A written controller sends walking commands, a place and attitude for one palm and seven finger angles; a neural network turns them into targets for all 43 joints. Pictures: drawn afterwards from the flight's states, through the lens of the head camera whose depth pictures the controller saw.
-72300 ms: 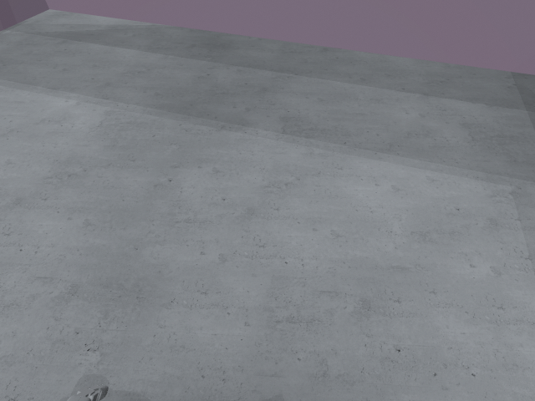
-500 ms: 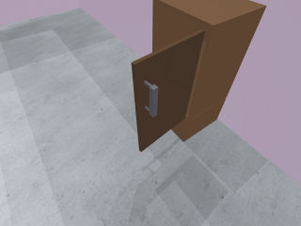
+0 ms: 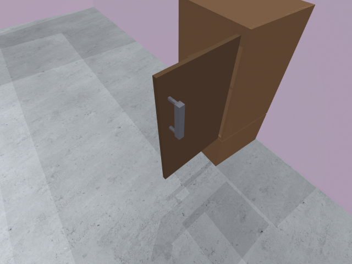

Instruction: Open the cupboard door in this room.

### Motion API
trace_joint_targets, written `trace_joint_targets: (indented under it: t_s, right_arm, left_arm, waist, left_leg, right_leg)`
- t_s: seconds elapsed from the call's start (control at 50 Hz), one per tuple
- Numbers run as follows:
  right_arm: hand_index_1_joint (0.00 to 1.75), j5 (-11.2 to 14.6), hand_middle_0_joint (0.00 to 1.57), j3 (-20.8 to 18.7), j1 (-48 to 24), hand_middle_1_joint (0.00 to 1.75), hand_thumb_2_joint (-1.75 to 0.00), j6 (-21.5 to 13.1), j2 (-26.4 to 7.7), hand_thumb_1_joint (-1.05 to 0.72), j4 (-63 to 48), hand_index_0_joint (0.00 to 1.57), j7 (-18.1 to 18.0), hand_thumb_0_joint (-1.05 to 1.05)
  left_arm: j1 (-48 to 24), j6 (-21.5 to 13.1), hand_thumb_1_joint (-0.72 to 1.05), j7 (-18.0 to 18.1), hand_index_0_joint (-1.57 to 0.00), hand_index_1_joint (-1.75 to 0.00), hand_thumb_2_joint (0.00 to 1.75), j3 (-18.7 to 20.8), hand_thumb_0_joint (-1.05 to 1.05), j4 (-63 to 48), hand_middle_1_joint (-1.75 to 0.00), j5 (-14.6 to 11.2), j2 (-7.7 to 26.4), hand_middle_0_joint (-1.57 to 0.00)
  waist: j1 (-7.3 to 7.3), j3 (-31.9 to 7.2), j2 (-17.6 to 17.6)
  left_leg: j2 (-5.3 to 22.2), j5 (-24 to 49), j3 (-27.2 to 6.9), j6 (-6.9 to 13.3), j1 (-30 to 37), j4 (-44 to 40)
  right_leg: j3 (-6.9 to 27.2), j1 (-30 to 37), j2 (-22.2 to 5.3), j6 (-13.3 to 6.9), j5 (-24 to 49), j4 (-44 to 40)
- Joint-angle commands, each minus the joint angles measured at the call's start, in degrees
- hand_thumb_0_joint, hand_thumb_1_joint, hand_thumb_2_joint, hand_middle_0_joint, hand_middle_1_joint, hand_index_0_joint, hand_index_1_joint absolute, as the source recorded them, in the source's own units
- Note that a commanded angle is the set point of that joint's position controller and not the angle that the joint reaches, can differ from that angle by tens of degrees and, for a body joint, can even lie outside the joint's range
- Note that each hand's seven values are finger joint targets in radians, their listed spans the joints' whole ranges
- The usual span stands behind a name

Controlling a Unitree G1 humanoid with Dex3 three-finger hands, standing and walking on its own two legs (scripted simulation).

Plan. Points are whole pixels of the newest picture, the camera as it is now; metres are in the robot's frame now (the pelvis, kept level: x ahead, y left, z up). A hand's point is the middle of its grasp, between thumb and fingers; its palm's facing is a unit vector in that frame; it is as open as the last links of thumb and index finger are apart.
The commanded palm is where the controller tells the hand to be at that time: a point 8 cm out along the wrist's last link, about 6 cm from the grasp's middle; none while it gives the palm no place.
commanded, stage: look to check the result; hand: left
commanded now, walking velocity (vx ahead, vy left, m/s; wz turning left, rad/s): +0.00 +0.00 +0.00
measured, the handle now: (175, 118) +0.57 +0.04 -0.05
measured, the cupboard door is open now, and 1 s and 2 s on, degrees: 96 96 96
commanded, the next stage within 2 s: stand and wait in 0.12 s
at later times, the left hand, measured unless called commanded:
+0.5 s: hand out of the picture +0.00 +0.15 -0.17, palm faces +0.06 -0.98 -0.18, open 7.4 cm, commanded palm none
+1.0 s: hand out of the picture +0.00 +0.14 -0.17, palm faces +0.06 -0.98 -0.18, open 7.4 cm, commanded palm none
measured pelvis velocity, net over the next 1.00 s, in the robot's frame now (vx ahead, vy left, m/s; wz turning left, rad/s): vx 0.02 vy -0.02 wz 0.00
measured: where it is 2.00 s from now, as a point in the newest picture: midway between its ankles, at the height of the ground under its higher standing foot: outside the picture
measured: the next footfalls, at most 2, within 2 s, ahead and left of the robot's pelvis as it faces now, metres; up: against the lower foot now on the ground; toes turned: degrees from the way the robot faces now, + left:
none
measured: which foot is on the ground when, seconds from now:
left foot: down 0.00-1.00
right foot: down 0.00-1.00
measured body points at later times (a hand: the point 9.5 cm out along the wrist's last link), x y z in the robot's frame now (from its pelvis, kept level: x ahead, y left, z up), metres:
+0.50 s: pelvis +0.01 -0.01 +0.00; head +0.03 -0.02 +0.45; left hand +0.00 +0.20 -0.16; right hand +0.00 -0.22 -0.17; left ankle +0.02 +0.12 -0.74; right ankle -0.03 -0.09 -0.74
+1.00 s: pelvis +0.02 -0.02 +0.00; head +0.04 -0.03 +0.45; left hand +0.00 +0.19 -0.16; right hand +0.01 -0.23 -0.17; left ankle +0.02 +0.12 -0.74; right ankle -0.03 -0.09 -0.74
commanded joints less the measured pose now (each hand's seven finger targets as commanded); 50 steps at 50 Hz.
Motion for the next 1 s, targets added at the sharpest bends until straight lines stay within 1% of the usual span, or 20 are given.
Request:
trace_joint_targets:
  t_s: [0.0, 0.02, 0.06, 0.08, 0.1, 0.18, 0.24, 0.28, 0.44, 0.46, 0.48, 0.52, 0.58, 0.7, 0.72, 0.78, 0.86, 0.88, 0.94, 0.98]
  right_arm:
    - [0.3, 0.0, 0.2, -0.5, 3.6, 0.3, -0.9, -0.6, -4.1, -0.9, -0.8, 0.2, -0.1, 0.0]
    - [0.3, -0.1, 0.2, -0.4, 4.1, 0.3, -0.9, -0.7, -4.2, -0.9, -0.7, 0.2, -0.1, 0.0]
    - [0.3, -0.1, 0.2, -0.4, 3.9, 0.3, -0.9, -0.7, -4.2, -0.9, -0.6, 0.2, -0.2, 0.0]
    - [0.3, 0.0, 0.2, -0.4, 3.7, 0.3, -0.9, -0.7, -4.5, -0.9, -0.6, 0.2, -0.2, 0.0]
    - [0.3, 0.0, 0.2, -0.4, 4.0, 0.3, -0.9, -0.7, -4.2, -0.9, -0.5, 0.2, -0.2, 0.0]
    - [0.3, 0.0, 0.2, -0.4, 3.8, 0.3, -0.9, -0.8, -4.6, -0.9, -0.6, 0.2, -0.2, 0.0]
    - [0.3, -0.1, 0.2, -0.4, 4.0, 0.3, -0.9, -0.7, -4.3, -0.9, -0.3, 0.2, -0.2, 0.0]
    - [0.3, 0.0, 0.2, -0.4, 4.0, 0.3, -0.9, -0.8, -4.6, -0.9, -0.5, 0.2, -0.2, 0.0]
    - [0.3, 0.0, 0.2, -0.4, 4.2, 0.3, -0.9, -0.9, -4.3, -0.9, -0.3, 0.2, -0.3, 0.0]
    - [0.3, 0.0, 0.2, -0.4, 4.0, 0.3, -0.9, -0.8, -4.4, -0.9, -0.2, 0.2, -0.3, 0.0]
    - [0.3, 0.1, 0.2, -0.5, 4.0, 0.3, -0.9, -0.9, -4.8, -0.9, -0.4, 0.2, -0.3, 0.0]
    - [0.3, 0.0, 0.2, -0.4, 4.2, 0.3, -0.9, -0.9, -4.4, -0.9, -0.2, 0.2, -0.3, 0.0]
    - [0.3, 0.1, 0.2, -0.4, 4.1, 0.3, -0.9, -0.9, -4.8, -0.9, -0.4, 0.2, -0.4, 0.0]
    - [0.3, 0.0, 0.2, -0.4, 4.2, 0.3, -0.9, -0.9, -4.5, -0.9, -0.2, 0.2, -0.4, 0.0]
    - [0.3, 0.0, 0.2, -0.4, 4.3, 0.3, -0.9, -1.0, -4.4, -0.9, -0.2, 0.2, -0.4, 0.0]
    - [0.3, 0.1, 0.2, -0.5, 4.0, 0.3, -0.9, -1.0, -5.0, -0.9, -0.5, 0.2, -0.4, 0.0]
    - [0.3, 0.0, 0.2, -0.4, 4.1, 0.3, -0.9, -0.9, -4.5, -0.9, -0.2, 0.2, -0.4, 0.0]
    - [0.3, 0.1, 0.2, -0.5, 4.0, 0.3, -0.9, -0.8, -4.9, -0.9, -0.4, 0.2, -0.4, 0.0]
    - [0.3, 0.0, 0.2, -0.5, 4.2, 0.3, -0.9, -0.9, -4.5, -0.9, -0.3, 0.2, -0.4, 0.0]
    - [0.3, 0.1, 0.2, -0.5, 3.9, 0.3, -0.9, -0.8, -4.9, -0.9, -0.4, 0.2, -0.4, 0.0]
  left_arm:
    - [4.8, -0.8, 0.9, 0.6, -0.2, -0.3, 0.9, 0.6, 0.0, -0.9, -0.3, -0.2, 5.7, -0.2]
    - [4.7, -0.9, 0.9, 0.6, -0.2, -0.3, 0.9, 0.6, 0.0, -1.0, -0.3, -0.2, 5.7, -0.2]
    - [4.7, -0.8, 0.9, 0.6, -0.2, -0.3, 0.9, 0.6, 0.0, -0.9, -0.3, -0.3, 5.7, -0.2]
    - [4.9, -0.9, 0.9, 0.6, -0.2, -0.3, 0.9, 0.6, 0.0, -0.9, -0.3, -0.3, 5.9, -0.2]
    - [4.5, -0.8, 0.9, 0.6, -0.2, -0.3, 0.9, 0.7, 0.0, -0.9, -0.3, -0.3, 5.9, -0.2]
    - [5.0, -0.9, 0.9, 0.6, -0.2, -0.3, 0.9, 0.7, 0.0, -0.9, -0.3, -0.2, 5.8, -0.2]
    - [4.7, -0.9, 0.9, 0.6, -0.2, -0.3, 0.9, 0.6, 0.0, -0.9, -0.3, -0.3, 5.7, -0.2]
    - [5.0, -1.0, 0.9, 0.6, -0.2, -0.3, 0.9, 0.7, 0.0, -0.9, -0.3, -0.3, 6.0, -0.2]
    - [5.0, -1.0, 0.9, 0.6, -0.2, -0.3, 0.9, 0.6, 0.0, -0.9, -0.3, -0.3, 5.9, -0.2]
    - [5.1, -1.0, 0.9, 0.6, -0.2, -0.3, 0.9, 0.5, 0.0, -0.8, -0.3, -0.3, 5.8, -0.2]
    - [5.4, -1.1, 0.9, 0.6, -0.2, -0.3, 0.9, 0.6, 0.0, -0.9, -0.3, -0.3, 5.9, -0.2]
    - [5.0, -1.1, 0.9, 0.6, -0.2, -0.3, 0.9, 0.6, 0.0, -0.9, -0.3, -0.3, 5.8, -0.2]
    - [5.3, -1.1, 0.9, 0.6, -0.2, -0.3, 0.9, 0.7, 0.0, -0.8, -0.3, -0.2, 5.9, -0.2]
    - [5.4, -1.1, 0.9, 0.7, -0.2, -0.3, 0.9, 0.6, 0.0, -0.8, -0.3, -0.3, 6.0, -0.2]
    - [5.4, -1.2, 0.9, 0.7, -0.2, -0.3, 0.9, 0.7, 0.0, -0.9, -0.3, -0.3, 6.0, -0.2]
    - [5.8, -1.3, 0.9, 0.7, -0.2, -0.3, 0.9, 0.7, 0.0, -0.9, -0.3, -0.2, 6.2, -0.2]
    - [5.8, -1.2, 0.9, 0.7, -0.2, -0.3, 0.9, 0.6, 0.0, -0.9, -0.3, -0.3, 6.0, -0.2]
    - [5.8, -1.3, 0.9, 0.7, -0.2, -0.3, 0.9, 0.7, 0.0, -0.9, -0.3, -0.2, 6.3, -0.2]
    - [5.7, -1.2, 0.9, 0.7, -0.2, -0.3, 0.9, 0.6, 0.0, -0.8, -0.3, -0.3, 6.1, -0.2]
    - [5.9, -1.3, 0.9, 0.8, -0.2, -0.3, 0.9, 0.6, 0.0, -1.0, -0.3, -0.3, 6.4, -0.2]
  waist:
    - [0.03, 2.1, -1.3]
    - [-0.13, 1.4, -1.2]
    - [0.02, 1.3, -0.4]
    - [0.17, 1.5, -0.9]
    - [-0.05, 1.8, -1.3]
    - [0.2, 1.5, -1.4]
    - [0.01, 1.9, -1.1]
    - [0.15, 1.9, -1.9]
    - [0.07, 1.5, -1.1]
    - [0.06, 1.6, -1.7]
    - [0.15, 1.8, -1.5]
    - [-0.03, 1.4, -1.0]
    - [0.13, 1.6, -1.5]
    - [0.05, 1.9, -1.5]
    - [0.02, 1.2, -1.9]
    - [0.21, 0.9, -2.2]
    - [0.12, 2.0, -1.4]
    - [0.15, 1.7, -2.1]
    - [0.12, 1.7, -1.5]
    - [0.22, 1.9, -2.1]
  left_leg:
    - [4.7, 8.7, -3.9, 2.0, 1.5, -3.2]
    - [4.7, 9.1, -4.0, 2.0, 1.5, -3.2]
    - [4.6, 9.1, -3.9, 2.0, 1.6, -3.3]
    - [4.7, 9.4, -3.9, 1.9, 1.9, -3.2]
    - [4.8, 9.5, -3.9, 2.0, 1.4, -3.3]
    - [4.7, 9.9, -4.0, 2.0, 2.4, -3.2]
    - [4.6, 9.3, -3.8, 1.9, 1.8, -3.5]
    - [4.7, 9.5, -3.8, 1.9, 1.9, -3.4]
    - [4.7, 10.9, -3.8, 2.0, 2.4, -3.4]
    - [4.7, 10.3, -3.7, 1.9, 2.6, -3.3]
    - [4.7, 10.7, -3.8, 1.9, 2.9, -3.2]
    - [4.8, 11.1, -3.7, 1.9, 2.7, -3.3]
    - [4.8, 11.5, -3.7, 1.9, 3.0, -3.2]
    - [4.8, 11.3, -3.4, 1.9, 2.9, -3.2]
    - [4.8, 11.6, -3.5, 1.9, 2.9, -3.2]
    - [4.8, 12.6, -3.4, 1.9, 3.9, -2.9]
    - [4.8, 11.2, -3.1, 1.8, 3.2, -3.1]
    - [4.8, 11.5, -3.1, 1.7, 3.6, -2.9]
    - [4.8, 11.5, -3.1, 1.7, 3.3, -3.0]
    - [4.8, 11.7, -3.1, 1.7, 3.6, -2.8]
  right_leg:
    - [5.8, -3.5, -5.9, -0.9, 7.0, -5.8]
    - [5.9, -2.6, -5.7, -0.9, 7.6, -5.6]
    - [5.8, -2.4, -5.8, -0.9, 7.6, -5.5]
    - [5.8, -2.8, -5.7, -0.9, 7.6, -5.7]
    - [5.5, -2.5, -5.8, -0.8, 7.8, -5.6]
    - [5.6, -2.7, -5.7, -0.9, 8.2, -5.7]
    - [5.7, -2.3, -5.8, -0.9, 8.0, -5.9]
    - [5.6, -2.4, -5.7, -0.8, 8.1, -6.0]
    - [5.7, -1.4, -5.9, -0.9, 10.3, -5.7]
    - [5.8, -1.8, -5.8, -0.9, 9.7, -5.9]
    - [5.9, -2.3, -5.7, -0.9, 9.7, -6.0]
    - [5.9, -1.5, -5.7, -0.9, 10.5, -5.8]
    - [5.7, -1.7, -5.6, -0.9, 10.8, -5.9]
    - [5.7, -1.4, -5.9, -0.9, 11.8, -6.0]
    - [5.8, -0.8, -5.8, -0.9, 12.5, -5.8]
    - [5.7, -1.0, -5.8, -0.9, 14.0, -5.7]
    - [5.9, -1.2, -6.0, -0.9, 13.3, -6.2]
    - [5.9, -1.3, -5.8, -0.9, 13.7, -6.1]
    - [5.8, -0.8, -6.0, -1.0, 14.1, -6.0]
    - [5.9, -1.3, -5.8, -0.9, 14.7, -6.1]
